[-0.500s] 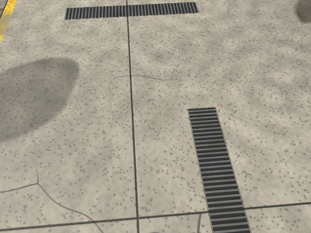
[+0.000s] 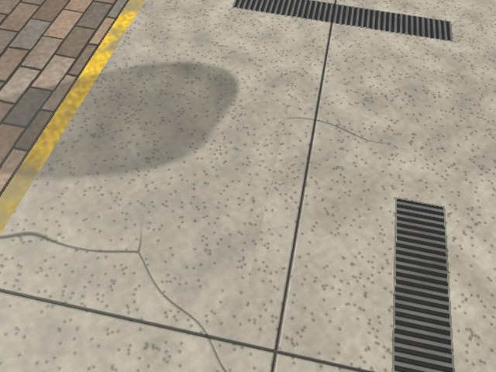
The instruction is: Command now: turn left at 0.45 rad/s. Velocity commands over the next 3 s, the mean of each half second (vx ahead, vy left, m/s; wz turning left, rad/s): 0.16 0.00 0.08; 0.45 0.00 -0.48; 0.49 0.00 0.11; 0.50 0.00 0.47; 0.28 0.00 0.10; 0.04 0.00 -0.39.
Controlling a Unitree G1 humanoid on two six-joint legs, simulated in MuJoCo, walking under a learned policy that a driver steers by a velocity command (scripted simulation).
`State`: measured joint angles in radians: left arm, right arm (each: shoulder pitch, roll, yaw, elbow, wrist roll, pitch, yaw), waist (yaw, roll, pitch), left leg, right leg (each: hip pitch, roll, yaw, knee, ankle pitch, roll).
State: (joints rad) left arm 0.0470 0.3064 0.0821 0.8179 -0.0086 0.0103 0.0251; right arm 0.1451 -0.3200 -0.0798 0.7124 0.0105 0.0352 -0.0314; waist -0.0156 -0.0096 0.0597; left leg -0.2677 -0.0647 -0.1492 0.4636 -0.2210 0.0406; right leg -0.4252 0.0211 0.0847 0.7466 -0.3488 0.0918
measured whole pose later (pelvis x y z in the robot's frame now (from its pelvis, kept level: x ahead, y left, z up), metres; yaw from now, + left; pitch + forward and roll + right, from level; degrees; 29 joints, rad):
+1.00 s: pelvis +0.27 -0.09 -0.02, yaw -18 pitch +1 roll +1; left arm 0.13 0.30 0.06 0.71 -0.02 -0.04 -0.05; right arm 0.29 -0.30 -0.05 0.81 0.02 -0.10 -0.01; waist -0.03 0.00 0.08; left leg -0.31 0.09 -0.04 1.21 -0.41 -0.01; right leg -0.43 0.08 -0.02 0.59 -0.18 -0.10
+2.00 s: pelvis +0.86 -0.23 -0.02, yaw +4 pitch +2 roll -1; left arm 0.13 0.28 0.04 0.70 0.00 -0.12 -0.02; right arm 0.36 -0.31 -0.06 0.72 0.03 -0.04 -0.01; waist -0.03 0.03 0.00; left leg -0.28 -0.08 -0.17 1.02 -0.48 0.03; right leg -0.42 0.05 0.01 0.55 -0.17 -0.03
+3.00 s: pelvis +1.08 -0.23 +0.00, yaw -9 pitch +2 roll +3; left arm 0.24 0.29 0.06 0.74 -0.01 0.02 0.04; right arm 0.07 -0.31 -0.10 0.78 0.00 0.02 -0.05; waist 0.02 0.02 0.05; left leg -0.51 -0.03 -0.06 0.99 -0.36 -0.07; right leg -0.26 0.03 0.10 0.44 -0.20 -0.06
